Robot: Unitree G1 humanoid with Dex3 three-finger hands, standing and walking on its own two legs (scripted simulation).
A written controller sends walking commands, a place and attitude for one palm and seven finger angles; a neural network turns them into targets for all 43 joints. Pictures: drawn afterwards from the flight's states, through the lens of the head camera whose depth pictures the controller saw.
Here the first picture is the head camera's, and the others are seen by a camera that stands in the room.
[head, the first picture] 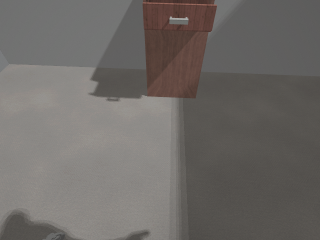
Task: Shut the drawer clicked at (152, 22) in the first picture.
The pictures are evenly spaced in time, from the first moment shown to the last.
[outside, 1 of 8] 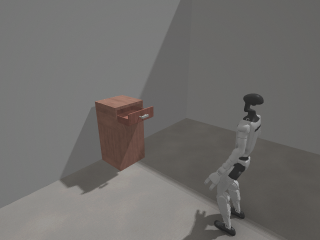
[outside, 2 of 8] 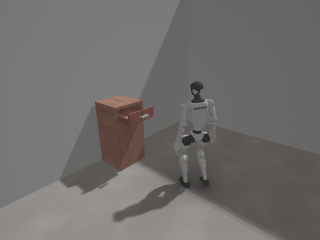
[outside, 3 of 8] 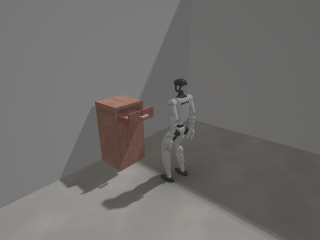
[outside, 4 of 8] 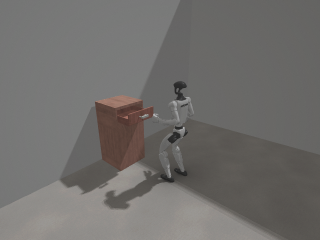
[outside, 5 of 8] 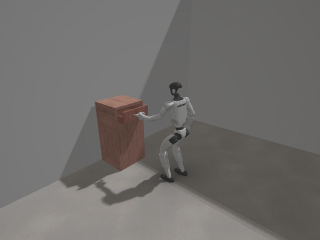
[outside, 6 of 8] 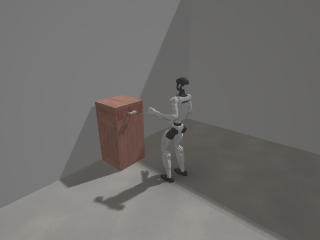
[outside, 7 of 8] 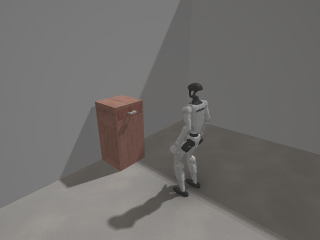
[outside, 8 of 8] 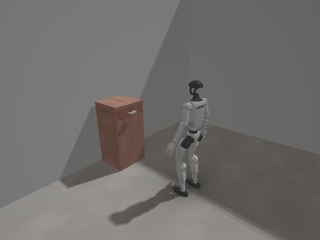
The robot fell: no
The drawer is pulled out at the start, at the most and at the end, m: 0.22 0.22 0.00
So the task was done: yes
